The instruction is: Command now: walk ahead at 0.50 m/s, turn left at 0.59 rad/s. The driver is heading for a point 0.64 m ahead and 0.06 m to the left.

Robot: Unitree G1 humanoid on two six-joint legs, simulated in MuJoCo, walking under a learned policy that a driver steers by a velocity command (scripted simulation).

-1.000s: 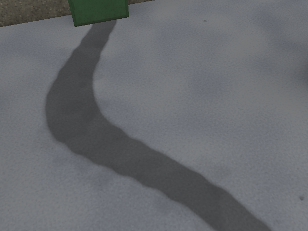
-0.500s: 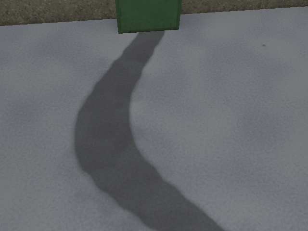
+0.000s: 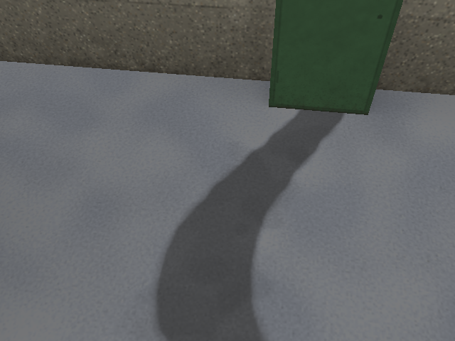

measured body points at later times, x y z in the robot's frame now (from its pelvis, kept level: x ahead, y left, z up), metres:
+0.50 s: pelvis +0.25 +0.08 -0.01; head +0.30 +0.10 +0.44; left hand +0.25 +0.38 -0.13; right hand +0.50 -0.12 -0.09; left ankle +0.30 +0.17 -0.73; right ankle +0.16 -0.10 -0.63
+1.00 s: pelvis +0.53 +0.12 -0.01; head +0.58 +0.13 +0.43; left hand +0.65 +0.41 -0.11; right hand +0.66 -0.14 -0.14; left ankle +0.34 +0.19 -0.66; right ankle +0.66 +0.06 -0.73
